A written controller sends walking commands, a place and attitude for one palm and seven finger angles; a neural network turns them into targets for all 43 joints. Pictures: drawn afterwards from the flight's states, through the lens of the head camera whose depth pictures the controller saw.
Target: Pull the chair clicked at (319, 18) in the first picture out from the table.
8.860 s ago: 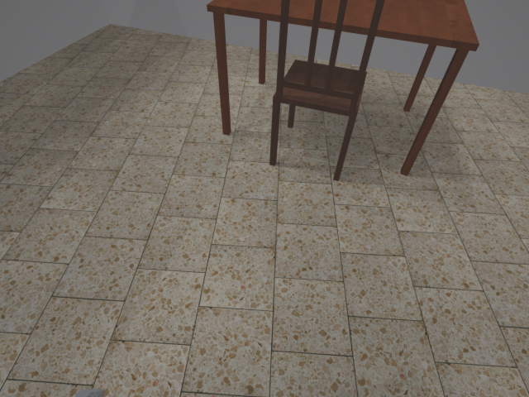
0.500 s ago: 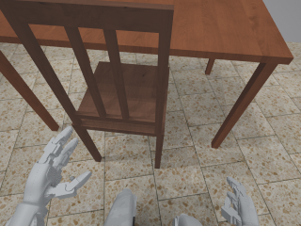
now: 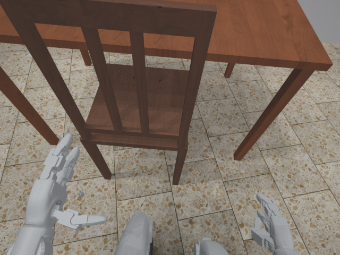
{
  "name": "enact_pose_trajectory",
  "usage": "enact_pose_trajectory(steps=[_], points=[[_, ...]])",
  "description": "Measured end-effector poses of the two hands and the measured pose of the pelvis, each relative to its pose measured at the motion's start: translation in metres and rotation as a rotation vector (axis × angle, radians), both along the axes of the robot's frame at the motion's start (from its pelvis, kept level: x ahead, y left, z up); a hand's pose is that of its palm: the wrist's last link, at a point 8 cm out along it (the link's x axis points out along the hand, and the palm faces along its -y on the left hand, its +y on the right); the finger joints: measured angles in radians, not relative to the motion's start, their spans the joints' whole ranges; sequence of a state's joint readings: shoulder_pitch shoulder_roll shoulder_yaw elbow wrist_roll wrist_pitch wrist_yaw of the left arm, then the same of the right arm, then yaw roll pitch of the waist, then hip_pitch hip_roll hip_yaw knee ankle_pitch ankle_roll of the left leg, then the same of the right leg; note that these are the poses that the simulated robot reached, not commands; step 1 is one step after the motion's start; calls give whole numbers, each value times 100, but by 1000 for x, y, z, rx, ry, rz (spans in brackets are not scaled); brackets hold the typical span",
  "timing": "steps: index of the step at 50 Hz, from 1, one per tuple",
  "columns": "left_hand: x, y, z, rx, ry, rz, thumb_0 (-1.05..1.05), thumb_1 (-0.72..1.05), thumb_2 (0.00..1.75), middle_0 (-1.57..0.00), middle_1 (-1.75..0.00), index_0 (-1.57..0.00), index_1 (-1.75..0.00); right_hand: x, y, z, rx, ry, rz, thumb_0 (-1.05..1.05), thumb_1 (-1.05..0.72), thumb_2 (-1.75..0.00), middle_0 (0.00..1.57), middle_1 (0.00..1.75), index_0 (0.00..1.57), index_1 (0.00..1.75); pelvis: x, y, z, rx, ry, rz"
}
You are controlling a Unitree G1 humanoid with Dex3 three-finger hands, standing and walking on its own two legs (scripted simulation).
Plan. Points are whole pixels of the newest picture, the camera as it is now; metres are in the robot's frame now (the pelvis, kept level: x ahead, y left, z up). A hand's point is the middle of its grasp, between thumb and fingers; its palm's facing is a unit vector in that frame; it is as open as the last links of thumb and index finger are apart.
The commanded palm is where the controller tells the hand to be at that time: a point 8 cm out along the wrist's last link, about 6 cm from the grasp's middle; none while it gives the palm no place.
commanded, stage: raise the hand toward the chair's back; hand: left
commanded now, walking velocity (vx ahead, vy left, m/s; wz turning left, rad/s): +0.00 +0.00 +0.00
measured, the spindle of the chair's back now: (107, 91) +0.50 +0.21 +0.04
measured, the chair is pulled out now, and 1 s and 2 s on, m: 0.00 0.00 0.00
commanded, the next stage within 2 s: aim the fingers beside a spindle in 0.94 s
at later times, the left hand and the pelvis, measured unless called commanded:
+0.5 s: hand (76, 183) +0.24 +0.21 +0.06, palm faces +0.03 -1.00 -0.05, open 16.9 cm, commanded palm +0.22 +0.26 +0.07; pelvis +0.00 +0.00 +0.01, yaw +1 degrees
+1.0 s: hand (86, 182) +0.25 +0.19 +0.06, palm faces +0.03 -1.00 -0.05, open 16.9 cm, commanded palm +0.22 +0.24 +0.07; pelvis +0.01 -0.02 +0.01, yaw +0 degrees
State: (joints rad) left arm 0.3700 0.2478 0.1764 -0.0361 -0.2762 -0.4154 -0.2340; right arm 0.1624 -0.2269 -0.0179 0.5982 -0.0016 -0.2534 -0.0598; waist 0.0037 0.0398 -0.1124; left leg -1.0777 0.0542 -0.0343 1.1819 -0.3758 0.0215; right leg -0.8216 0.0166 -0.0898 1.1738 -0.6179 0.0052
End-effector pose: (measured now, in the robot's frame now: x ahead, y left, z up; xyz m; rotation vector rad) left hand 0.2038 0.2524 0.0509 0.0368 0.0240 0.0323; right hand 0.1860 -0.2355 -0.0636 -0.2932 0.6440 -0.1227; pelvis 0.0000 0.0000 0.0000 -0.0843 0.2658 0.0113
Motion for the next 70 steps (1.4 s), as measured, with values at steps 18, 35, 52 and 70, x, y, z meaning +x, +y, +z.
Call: enact_pose_trajectory(steps=[18, 35, 52, 70], points=[[8, 13, 8, 6, 21, 3, -1, -49, 31, -6, -8, -6, -8, -8, 13, 9, 6, 22, 52, 1, -90, -89, 21, 30, 21, 30, 0, 0, 10, -14, -26, 17], [22, 1, 14, 14, 12, -9, -1, -50, 30, -6, -8, -6, -8, -21, -17, 7, -3, 41, -15, 1, -90, -89, 20, 30, 21, 30, 5, -11, 12, 8, -24, 2], [20, -8, 15, 16, 6, -5, -1, -50, 30, -6, -8, -6, -8, -6, -12, 1, 31, 11, 7, 1, -90, -89, 20, 30, 21, 30, 5, -17, 9, 15, -26, 1], [45, -14, 2, 16, -8, -23, -1, -50, 30, -6, -8, -6, -8, -20, -19, -11, 10, 54, 0, 1, -90, -89, 20, 30, 21, 30, 2, -16, 2, 16, 1, -8]])
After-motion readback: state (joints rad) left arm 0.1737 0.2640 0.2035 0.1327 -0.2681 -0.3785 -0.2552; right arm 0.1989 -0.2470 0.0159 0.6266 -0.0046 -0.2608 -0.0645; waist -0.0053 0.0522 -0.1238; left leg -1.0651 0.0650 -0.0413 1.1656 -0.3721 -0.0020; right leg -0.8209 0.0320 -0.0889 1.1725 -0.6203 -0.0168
